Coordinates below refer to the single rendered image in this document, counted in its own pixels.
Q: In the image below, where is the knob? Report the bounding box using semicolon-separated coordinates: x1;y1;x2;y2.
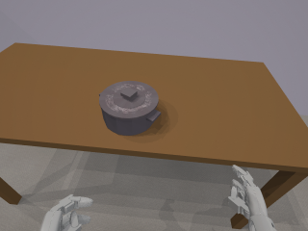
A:
120;88;138;100

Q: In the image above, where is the pot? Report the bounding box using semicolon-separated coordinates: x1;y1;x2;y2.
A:
99;92;161;136

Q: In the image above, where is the table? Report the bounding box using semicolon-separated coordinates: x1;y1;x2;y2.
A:
0;42;308;230

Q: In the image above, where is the right robot forearm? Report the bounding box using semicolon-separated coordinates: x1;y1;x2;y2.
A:
248;215;277;231

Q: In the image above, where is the lid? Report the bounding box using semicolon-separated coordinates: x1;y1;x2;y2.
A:
99;81;159;120

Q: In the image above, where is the right robot hand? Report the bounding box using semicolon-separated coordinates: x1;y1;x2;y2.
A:
228;165;268;220

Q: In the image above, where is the left robot hand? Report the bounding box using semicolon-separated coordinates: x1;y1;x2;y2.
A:
39;194;93;231

